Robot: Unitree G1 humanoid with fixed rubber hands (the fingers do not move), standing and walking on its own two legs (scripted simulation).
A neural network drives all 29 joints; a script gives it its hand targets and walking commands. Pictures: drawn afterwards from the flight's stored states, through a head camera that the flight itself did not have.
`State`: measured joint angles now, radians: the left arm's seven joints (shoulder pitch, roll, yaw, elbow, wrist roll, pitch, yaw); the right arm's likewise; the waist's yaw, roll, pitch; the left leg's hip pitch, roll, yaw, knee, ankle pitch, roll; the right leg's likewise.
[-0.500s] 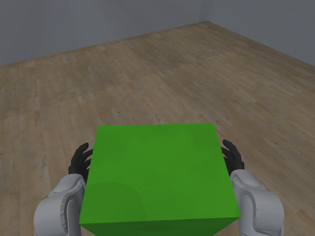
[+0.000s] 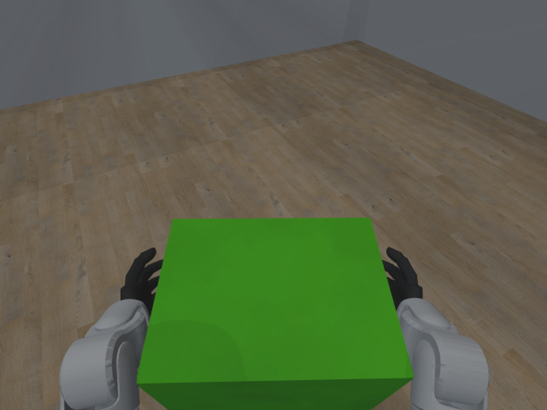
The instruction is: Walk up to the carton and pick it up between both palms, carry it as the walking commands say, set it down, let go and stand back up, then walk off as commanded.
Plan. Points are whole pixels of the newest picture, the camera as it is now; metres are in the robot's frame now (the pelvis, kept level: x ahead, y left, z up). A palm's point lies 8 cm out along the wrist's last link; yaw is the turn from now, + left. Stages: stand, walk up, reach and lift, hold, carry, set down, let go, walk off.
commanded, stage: carry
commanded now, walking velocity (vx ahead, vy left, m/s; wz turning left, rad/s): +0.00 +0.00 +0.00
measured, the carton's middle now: (272, 332) +0.23 +0.00 +0.03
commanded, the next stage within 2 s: hold in 1.84 s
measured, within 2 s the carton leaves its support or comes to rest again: neither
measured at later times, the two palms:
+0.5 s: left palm (147, 299) +0.24 +0.16 +0.10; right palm (405, 294) +0.24 -0.18 +0.09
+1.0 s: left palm (148, 280) +0.27 +0.17 +0.10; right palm (395, 276) +0.27 -0.17 +0.09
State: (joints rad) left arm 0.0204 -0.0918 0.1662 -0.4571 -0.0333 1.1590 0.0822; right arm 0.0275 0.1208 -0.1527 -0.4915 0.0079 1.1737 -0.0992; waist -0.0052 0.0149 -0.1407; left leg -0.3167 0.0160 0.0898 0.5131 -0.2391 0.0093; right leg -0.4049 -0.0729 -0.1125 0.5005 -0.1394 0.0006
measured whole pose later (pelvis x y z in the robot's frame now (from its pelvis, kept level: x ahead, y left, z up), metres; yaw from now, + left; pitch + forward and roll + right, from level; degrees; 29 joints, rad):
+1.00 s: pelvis +0.04 +0.00 +0.00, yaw +0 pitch +3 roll +0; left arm 0.03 -0.10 0.17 -0.49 -0.03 1.15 0.08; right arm 0.02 0.12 -0.16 -0.51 0.02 1.16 -0.10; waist -0.01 0.01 -0.12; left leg -0.25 0.03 0.08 0.48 -0.28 0.00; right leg -0.35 -0.06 -0.12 0.49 -0.19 -0.01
